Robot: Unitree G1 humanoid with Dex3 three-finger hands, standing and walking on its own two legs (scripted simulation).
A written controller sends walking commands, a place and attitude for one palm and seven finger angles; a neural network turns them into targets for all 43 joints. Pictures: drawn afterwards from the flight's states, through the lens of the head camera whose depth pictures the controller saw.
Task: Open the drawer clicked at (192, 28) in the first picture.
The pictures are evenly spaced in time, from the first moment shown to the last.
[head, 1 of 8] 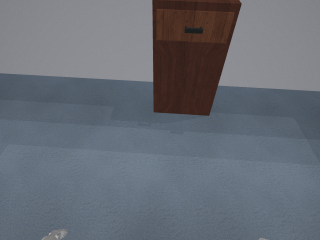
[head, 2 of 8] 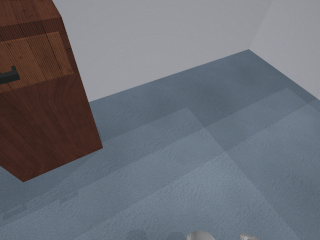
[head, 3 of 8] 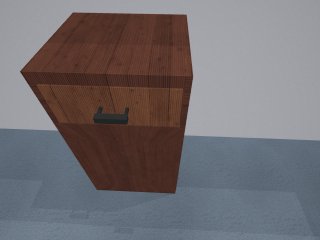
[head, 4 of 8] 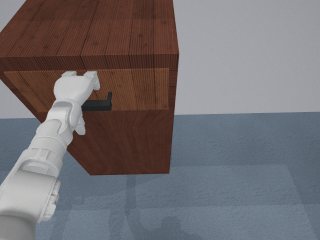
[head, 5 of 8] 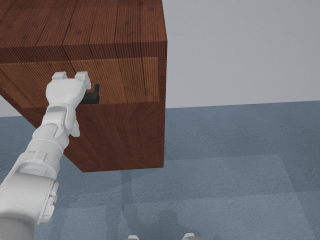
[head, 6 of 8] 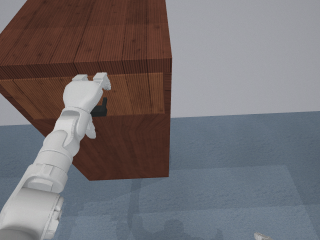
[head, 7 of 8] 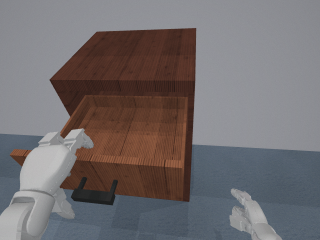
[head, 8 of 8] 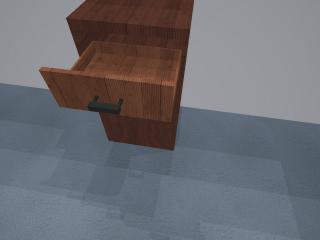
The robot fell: no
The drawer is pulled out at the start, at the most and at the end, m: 0.00 0.30 0.28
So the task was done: yes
